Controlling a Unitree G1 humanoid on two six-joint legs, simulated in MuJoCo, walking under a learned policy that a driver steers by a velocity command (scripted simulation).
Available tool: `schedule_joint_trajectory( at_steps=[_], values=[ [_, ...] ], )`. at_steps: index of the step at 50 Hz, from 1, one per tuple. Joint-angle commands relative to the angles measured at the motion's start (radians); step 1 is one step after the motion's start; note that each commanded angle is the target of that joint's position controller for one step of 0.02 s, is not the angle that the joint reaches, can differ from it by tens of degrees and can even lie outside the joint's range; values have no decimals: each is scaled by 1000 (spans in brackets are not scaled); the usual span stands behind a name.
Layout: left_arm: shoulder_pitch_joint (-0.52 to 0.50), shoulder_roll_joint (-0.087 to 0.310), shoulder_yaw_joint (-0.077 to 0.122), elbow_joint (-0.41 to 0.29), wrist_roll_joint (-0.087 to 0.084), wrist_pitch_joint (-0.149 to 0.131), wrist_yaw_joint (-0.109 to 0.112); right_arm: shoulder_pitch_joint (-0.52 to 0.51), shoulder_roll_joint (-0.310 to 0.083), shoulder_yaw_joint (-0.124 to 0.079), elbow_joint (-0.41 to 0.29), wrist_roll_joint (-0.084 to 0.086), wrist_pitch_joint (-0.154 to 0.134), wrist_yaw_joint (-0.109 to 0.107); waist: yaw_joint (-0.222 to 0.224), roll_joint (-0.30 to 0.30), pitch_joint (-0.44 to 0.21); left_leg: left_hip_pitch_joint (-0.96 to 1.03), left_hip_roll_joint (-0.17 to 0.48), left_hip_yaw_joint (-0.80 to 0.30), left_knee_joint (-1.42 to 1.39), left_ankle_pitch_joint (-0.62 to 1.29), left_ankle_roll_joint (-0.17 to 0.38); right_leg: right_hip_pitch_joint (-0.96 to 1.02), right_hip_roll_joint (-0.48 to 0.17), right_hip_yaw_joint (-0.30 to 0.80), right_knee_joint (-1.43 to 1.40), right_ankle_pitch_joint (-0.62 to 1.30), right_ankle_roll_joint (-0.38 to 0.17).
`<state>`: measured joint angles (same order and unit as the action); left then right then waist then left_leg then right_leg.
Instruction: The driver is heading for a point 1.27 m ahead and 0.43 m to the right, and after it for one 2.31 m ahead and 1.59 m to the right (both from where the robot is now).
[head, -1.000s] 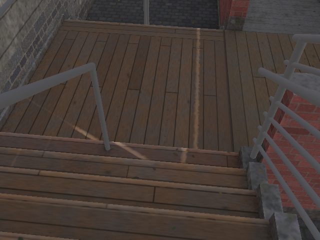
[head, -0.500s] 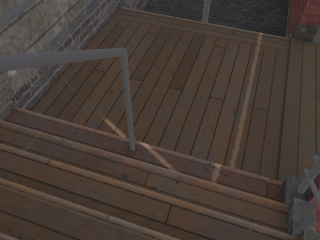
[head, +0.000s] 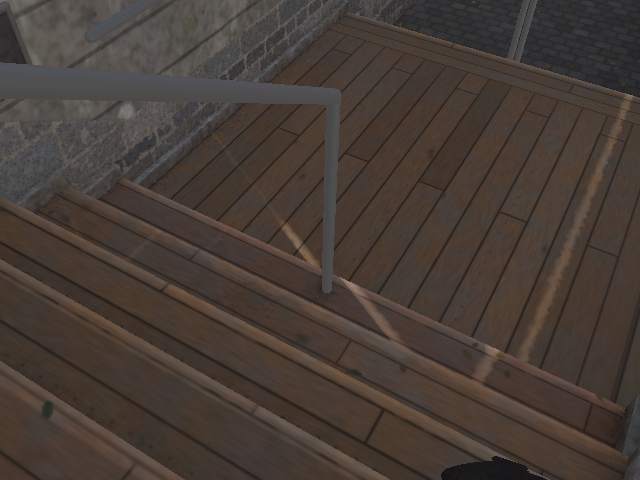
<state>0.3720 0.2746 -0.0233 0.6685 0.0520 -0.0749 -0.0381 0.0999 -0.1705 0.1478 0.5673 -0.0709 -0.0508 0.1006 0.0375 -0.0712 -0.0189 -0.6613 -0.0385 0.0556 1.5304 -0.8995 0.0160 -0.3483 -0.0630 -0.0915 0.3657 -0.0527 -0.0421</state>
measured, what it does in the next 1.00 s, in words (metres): steps to the right, turning right: right foot 0.17 m lower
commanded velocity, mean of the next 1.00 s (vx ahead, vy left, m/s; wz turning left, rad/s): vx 0.53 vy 0.00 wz -0.58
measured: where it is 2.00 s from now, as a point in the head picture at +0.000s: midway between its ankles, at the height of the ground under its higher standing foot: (403, 359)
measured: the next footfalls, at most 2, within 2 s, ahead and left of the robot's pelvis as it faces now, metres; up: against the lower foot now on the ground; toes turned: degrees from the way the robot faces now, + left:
right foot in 0.44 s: +0.07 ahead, -0.25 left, +0.00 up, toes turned -19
left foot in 1.18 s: +0.43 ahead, -0.16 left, -0.17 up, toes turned -22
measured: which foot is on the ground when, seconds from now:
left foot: down 0.00-0.42, up 0.44-1.00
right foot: down 0.00-0.16, up 0.18-0.42, down 0.44-1.00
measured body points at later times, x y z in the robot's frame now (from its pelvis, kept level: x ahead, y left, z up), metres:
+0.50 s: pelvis +0.02 -0.15 -0.06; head +0.01 -0.20 +0.39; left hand +0.17 +0.11 -0.14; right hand +0.02 -0.45 -0.21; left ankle +0.00 +0.05 -0.49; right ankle +0.03 -0.23 -0.75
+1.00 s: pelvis +0.20 -0.21 -0.05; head +0.16 -0.25 +0.40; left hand +0.46 -0.04 -0.11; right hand +0.09 -0.49 -0.20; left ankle +0.43 -0.17 -0.72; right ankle +0.03 -0.23 -0.75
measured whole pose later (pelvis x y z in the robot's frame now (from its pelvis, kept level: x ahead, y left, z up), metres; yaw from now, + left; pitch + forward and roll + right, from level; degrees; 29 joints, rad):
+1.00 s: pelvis +0.20 -0.21 -0.05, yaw -32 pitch -2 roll +2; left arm 0.22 0.28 0.01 0.73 0.03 0.04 -0.03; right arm 0.29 -0.37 -0.11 0.82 0.01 0.10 0.01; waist -0.02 0.12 0.00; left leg -0.67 -0.04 -0.10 0.85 0.15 -0.07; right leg -0.09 0.10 0.19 0.78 -0.64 -0.08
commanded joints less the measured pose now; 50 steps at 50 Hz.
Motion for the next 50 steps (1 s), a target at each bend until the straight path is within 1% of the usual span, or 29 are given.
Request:
schedule_joint_trajectory(
  at_steps=[1, 6, 8, 10, 11, 14, 17, 18, 20, 22, 24, 25, 26, 27, 28, 29, 30, 31, 32, 33, 34, 36, 39, 43, 45, 46, 47, 48, 50],
  values=[
    [4, 165, 70, -89, 19, -26, 46, 42, -156, -78, -108, -14, -7, -42, -77, 69, -2, -29, 138, -279, -257, -101, 174, -53, -64, 219, -50, -233, -68],
    [72, 153, 81, -48, 21, -24, 83, 102, -145, -120, -167, -16, 11, -80, -107, 75, 31, 88, 107, -247, -202, -321, 226, -303, -17, 323, -61, -362, -138],
    [-19, 185, 97, -74, 30, 0, 74, 319, -182, -138, -115, -38, 10, -92, -199, 145, 20, 301, 133, -268, -308, -536, 262, -559, 116, 252, 17, -449, -22],
    [-234, 43, 34, -105, 126, 11, 21, 366, -174, -139, -32, -4, -15, -110, -284, 460, 79, 393, 504, -968, -734, -550, 471, -955, 70, 264, 649, -355, 48],
    [-294, 26, 7, -91, 106, 7, 2, 358, -158, -120, -23, 20, -33, -115, -274, 347, 68, 409, 536, -1075, -826, -434, 451, -1026, -24, 361, 768, -188, 40],
    [-99, 88, 13, 32, 62, 11, 35, 179, -190, -125, 53, 35, -54, -96, -84, 133, 56, 242, 480, -658, -701, -318, 261, -759, -65, 264, 871, -11, 46],
    [-36, 157, 64, 63, 69, 33, 3, -24, -210, -125, 23, -53, -106, -68, 63, 113, 99, -347, 350, -66, -620, -463, 51, 37, 36, 12, 844, 143, 68],
    [171, 59, 84, 52, -168, 125, -2, -120, -343, -237, 117, 88, -12, -83, 297, 350, -35, -274, 377, 51, -485, -257, -27, 181, 63, -13, 646, 55, 48],
    [290, 111, 110, 156, -153, 143, 1, 91, -290, -253, 172, 38, 54, -80, 256, 49, -120, -62, 261, 178, 71, 162, -64, 337, 73, -25, 464, -90, 22],
    [232, 71, 56, 115, -96, 164, -13, -41, -141, -214, 157, 5, 76, -77, 263, -85, 135, -308, 161, 60, 671, 51, -31, 219, 80, 143, 380, -296, -8],
    [202, 77, 3, 96, -119, 154, 22, 61, -8, -172, 32, -25, 81, -81, 50, -222, 119, -556, 128, -54, 689, 27, 22, 235, 71, 340, 519, 517, 62],
    [168, 211, 53, 90, -135, 110, 55, 112, -70, -181, -54, -8, 38, -66, 66, -302, -77, -542, 109, -129, 601, 86, -25, 227, -172, 966, 103, -139, -42],
    [175, 459, 108, -13, -74, -9, -10, 113, -156, -220, -73, 85, -60, -81, -52, -496, -46, -616, 13, -262, 842, 323, -76, 166, -213, 1293, 50, 152, -204],
    [74, 425, 108, -43, -53, -24, -44, 113, -236, -237, 27, 95, -62, -108, -24, -142, -118, -695, 76, -302, 796, 593, -133, 299, -274, 1230, 90, 39, -49],
    [-164, 104, 69, -72, -108, 54, 21, 51, -244, -231, 76, 42, 43, -140, 47, -42, -92, -516, 117, -208, 415, 528, -44, 256, -78, 862, 54, -203, 44],
    [-117, 106, 46, -21, -83, 72, 73, -89, -253, -253, 18, 10, 101, -97, 19, 42, -7, -427, 76, -263, 404, 620, 15, -10, -123, 957, 20, -812, 120],
    [-71, 141, 41, 9, -126, 115, 128, -202, -197, -235, -31, -10, 153, -53, -17, 88, 125, -431, 51, -204, 275, 717, 30, -172, -111, 974, -53, -1015, 312],
    [-124, 195, 45, -36, -118, 144, 148, -317, -204, -222, -91, 11, 175, -28, 3, 93, 264, -514, 58, -224, 196, 724, 3, -223, -108, 1046, -70, -1078, 348],
    [-260, 216, 42, -146, -48, 158, 44, -335, -252, -259, -43, 115, 186, -127, 51, -69, 145, -586, 40, -207, 209, 516, -62, 113, -102, 1040, -101, -568, 65],
    [164, 214, 80, 43, -85, 135, 129, -354, -224, -233, -49, -5, 177, -70, 95, 92, 250, -626, 88, -233, 127, 702, -47, 94, -162, 1066, -51, -622, 287],
    [-122, 168, 43, -61, -67, 115, 128, -300, -239, -237, -44, 38, 151, -76, 29, 50, 165, -484, 91, -261, 23, 774, -85, 40, -101, 927, -21, -612, 141],
    [-221, 219, 84, -80, -37, 76, 83, -178, -207, -239, -43, 49, 171, -106, -67, -97, 76, -510, 60, -224, 24, 910, -104, 151, -91, 817, -8, -396, 36],
    [52, 126, 77, 53, -67, 71, 55, -41, -209, -252, 27, -40, 160, -115, -22, -225, 51, -354, 60, -179, -70, 842, -119, 153, 30, 518, 135, -98, 20],
    [7, 109, 77, 67, -62, 82, 63, -135, -141, -214, 25, 1, 153, -57, -24, -98, 77, -308, 26, -131, -367, 1038, -117, 119, 49, 464, 128, -363, -51],
    [39, 70, 71, 93, -44, 69, 46, -173, -131, -218, 37, 26, 145, -69, 40, -208, 79, -397, 2, -206, -375, 1032, -113, 228, 9, 435, 196, -334, -114],
    [-68, 12, 35, 40, -49, 129, 13, -100, -261, -252, 91, 39, 139, -110, 54, -121, 56, -194, -79, -149, -534, 848, -114, 188, 85, 226, 271, 35, -159],
    [-55, 4, 34, 74, -38, 140, 23, -69, -209, -243, 92, 30, 113, -116, 64, -169, 42, 106, -78, -55, -800, 1022, -90, 59, 157, 125, 250, -54, -151],
    [26, 53, 38, 96, -14, 116, 4, -164, -190, -252, 69, 108, 104, -92, 131, -247, 27, 220, -22, -76, -707, 1138, -86, 12, 33, 266, 81, -381, -156],
    [-168, 65, 35, 18, -7, 106, -13, -13, -302, -287, 160, 118, 118, -85, 71, -211, 133, 212, 0, -105, -697, 1133, -56, -11, 22, 280, 149, -453, -186]
  ],
)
